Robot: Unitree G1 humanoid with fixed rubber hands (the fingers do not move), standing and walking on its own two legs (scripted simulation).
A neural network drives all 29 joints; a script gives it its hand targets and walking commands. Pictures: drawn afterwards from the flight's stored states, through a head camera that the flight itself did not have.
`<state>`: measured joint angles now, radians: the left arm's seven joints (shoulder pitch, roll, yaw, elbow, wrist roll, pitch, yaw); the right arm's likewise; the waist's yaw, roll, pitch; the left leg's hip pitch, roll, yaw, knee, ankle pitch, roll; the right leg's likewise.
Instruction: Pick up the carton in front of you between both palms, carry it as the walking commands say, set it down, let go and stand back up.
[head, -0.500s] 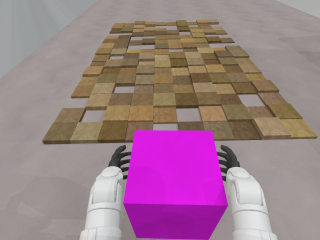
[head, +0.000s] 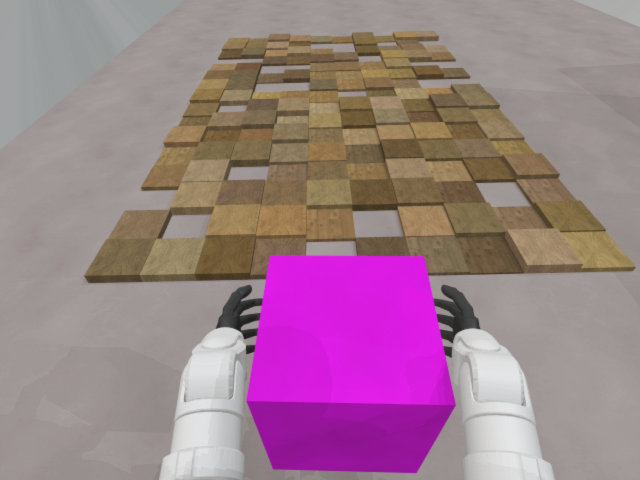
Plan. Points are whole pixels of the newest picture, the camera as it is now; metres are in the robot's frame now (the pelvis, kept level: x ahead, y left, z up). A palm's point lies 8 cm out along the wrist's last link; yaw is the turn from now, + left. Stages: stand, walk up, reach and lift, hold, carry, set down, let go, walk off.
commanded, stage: hold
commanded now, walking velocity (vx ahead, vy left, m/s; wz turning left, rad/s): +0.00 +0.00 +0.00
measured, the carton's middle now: (345, 367) +0.29 +0.00 -0.02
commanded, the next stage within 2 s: carry in 0.28 s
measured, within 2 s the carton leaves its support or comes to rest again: neither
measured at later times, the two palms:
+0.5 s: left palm (231, 316) +0.32 +0.15 +0.06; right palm (458, 315) +0.32 -0.15 +0.06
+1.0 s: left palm (230, 210) +0.53 +0.19 +0.08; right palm (404, 201) +0.55 -0.11 +0.08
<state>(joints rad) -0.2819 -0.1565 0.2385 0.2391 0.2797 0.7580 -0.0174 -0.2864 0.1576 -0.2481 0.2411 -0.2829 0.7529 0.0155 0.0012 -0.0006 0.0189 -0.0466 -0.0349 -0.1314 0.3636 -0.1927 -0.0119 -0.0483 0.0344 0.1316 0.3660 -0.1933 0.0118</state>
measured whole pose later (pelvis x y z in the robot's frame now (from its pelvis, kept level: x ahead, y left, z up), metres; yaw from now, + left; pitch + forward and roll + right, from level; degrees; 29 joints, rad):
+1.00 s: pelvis +0.27 +0.03 -0.01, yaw +2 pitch +5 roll +2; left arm -0.16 -0.13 0.11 -0.38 0.09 1.22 0.10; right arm -0.17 0.13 -0.11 -0.36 -0.09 1.21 -0.10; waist 0.04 -0.04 -0.10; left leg -0.54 0.03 0.19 0.60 -0.22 0.01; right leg 0.01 -0.07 -0.14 0.30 -0.40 0.02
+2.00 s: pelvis +0.93 +0.05 -0.02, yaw +1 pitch +4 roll +1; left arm -0.29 -0.11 0.13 -0.31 0.09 1.19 0.10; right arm -0.29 0.11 -0.14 -0.32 -0.09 1.18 -0.11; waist 0.01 -0.04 -0.07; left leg -0.51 0.06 0.20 0.59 -0.28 0.05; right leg 0.02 -0.07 -0.21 0.40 -0.46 0.01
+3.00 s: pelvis +1.60 +0.04 +0.03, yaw +0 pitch +7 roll +1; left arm -0.73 -0.08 0.31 -0.25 0.11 1.27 0.10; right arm -0.73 0.07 -0.27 -0.20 -0.02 1.23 -0.16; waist -0.17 0.00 0.12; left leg -0.28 -0.02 0.05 0.52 -0.36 0.15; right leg -0.64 0.00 0.01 0.68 -0.20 0.00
